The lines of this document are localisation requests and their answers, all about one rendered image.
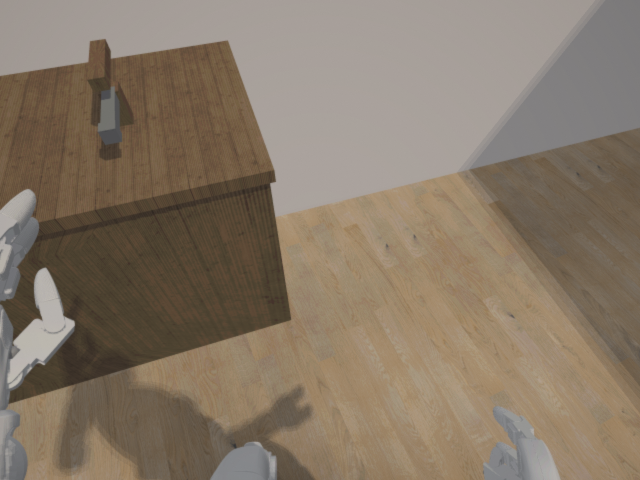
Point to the counter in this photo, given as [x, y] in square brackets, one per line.
[159, 244]

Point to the left robot thigh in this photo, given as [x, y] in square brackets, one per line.
[247, 463]

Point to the right robot hand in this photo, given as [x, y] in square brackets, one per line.
[531, 461]

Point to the tap lever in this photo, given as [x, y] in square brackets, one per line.
[109, 126]

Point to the robot left forearm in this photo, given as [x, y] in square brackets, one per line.
[13, 457]

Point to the left robot hand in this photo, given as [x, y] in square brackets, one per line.
[41, 339]

